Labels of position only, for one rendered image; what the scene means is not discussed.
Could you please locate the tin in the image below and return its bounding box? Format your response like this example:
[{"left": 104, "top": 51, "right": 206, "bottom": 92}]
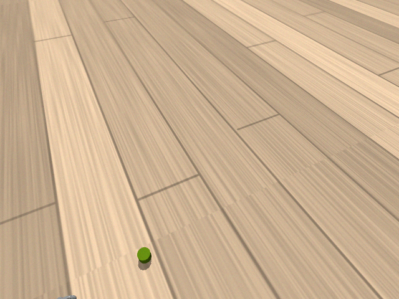
[{"left": 137, "top": 247, "right": 151, "bottom": 263}]

